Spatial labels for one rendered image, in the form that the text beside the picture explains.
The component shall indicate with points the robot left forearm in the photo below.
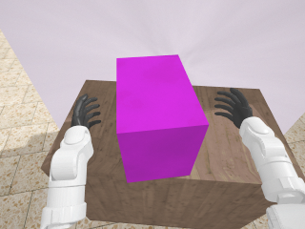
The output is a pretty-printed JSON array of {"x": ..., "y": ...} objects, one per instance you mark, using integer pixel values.
[{"x": 68, "y": 176}]

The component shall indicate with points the robot right upper arm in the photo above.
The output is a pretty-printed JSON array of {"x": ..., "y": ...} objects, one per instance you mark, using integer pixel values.
[{"x": 286, "y": 216}]

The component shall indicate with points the pedestal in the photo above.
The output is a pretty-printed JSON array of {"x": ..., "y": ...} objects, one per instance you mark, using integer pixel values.
[{"x": 223, "y": 190}]

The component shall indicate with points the robot left hand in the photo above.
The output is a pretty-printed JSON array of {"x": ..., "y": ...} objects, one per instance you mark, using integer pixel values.
[{"x": 80, "y": 116}]

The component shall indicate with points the robot right hand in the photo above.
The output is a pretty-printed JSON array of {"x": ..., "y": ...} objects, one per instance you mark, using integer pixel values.
[{"x": 239, "y": 109}]

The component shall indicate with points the carton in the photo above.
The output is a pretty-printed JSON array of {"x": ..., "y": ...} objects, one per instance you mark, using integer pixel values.
[{"x": 160, "y": 124}]

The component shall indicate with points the robot right forearm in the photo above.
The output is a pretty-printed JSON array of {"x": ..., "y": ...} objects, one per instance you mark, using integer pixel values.
[{"x": 280, "y": 182}]

